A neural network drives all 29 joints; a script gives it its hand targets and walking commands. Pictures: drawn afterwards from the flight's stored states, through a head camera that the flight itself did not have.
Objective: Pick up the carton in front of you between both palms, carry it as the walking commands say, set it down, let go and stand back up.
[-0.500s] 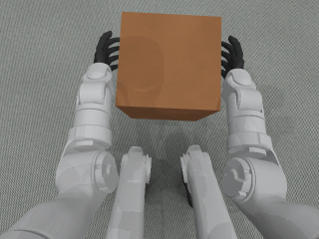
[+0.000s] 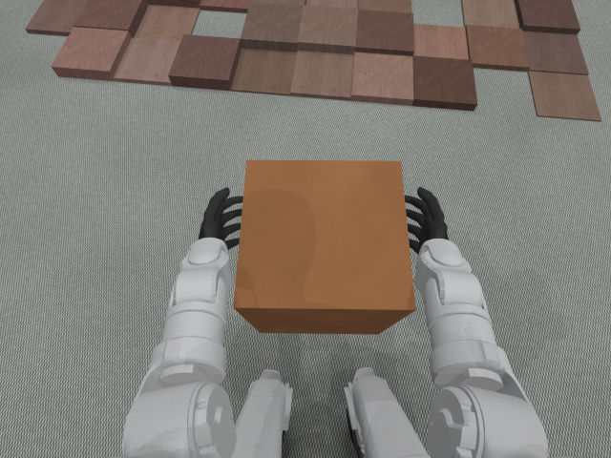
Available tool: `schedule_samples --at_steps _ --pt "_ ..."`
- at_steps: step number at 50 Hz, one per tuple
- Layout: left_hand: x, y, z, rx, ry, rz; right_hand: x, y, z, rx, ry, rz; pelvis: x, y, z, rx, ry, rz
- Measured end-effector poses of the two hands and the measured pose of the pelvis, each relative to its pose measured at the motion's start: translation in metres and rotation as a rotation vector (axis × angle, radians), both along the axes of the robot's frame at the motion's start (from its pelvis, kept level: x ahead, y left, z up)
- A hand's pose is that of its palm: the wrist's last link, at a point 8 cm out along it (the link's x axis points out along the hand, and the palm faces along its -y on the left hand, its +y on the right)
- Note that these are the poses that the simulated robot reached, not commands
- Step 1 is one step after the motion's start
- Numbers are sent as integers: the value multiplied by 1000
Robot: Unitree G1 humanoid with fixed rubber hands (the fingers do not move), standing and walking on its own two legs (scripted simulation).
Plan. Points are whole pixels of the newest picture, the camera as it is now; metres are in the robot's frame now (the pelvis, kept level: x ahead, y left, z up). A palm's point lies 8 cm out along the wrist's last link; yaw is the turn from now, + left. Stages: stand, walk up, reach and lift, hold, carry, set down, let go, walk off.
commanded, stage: reach and lift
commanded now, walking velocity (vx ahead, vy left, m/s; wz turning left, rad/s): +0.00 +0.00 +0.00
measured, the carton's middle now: (321, 258) +0.39 +0.00 -0.10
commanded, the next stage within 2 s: hold in 1.56 s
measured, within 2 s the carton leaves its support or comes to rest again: neither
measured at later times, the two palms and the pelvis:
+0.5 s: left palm (175, 230) +0.34 +0.15 +0.11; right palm (481, 222) +0.34 -0.15 +0.11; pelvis +0.05 +0.00 +0.11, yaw +0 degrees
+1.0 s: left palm (161, 226) +0.33 +0.15 +0.14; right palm (497, 216) +0.33 -0.15 +0.14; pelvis +0.03 +0.00 +0.11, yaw +0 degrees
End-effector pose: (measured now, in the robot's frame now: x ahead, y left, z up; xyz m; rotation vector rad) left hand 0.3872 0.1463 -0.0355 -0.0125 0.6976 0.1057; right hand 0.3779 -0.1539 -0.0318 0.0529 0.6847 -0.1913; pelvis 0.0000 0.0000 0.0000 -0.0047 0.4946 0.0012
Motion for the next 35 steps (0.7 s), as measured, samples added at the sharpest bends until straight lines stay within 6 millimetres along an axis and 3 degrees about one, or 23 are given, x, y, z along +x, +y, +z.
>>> schedule_samples --at_steps 19,28,35 --pt "-37 2 113 3 -11 25 -30 1 112 -8 -10 34 40 -3 90 4 -301 4" --pt "-53 1 161 24 -35 26 -41 1 159 -28 -34 66 46 -4 111 5 -465 3" --pt "-61 1 171 36 -3 18 -49 1 169 -41 -2 81 38 -4 113 5 -540 2"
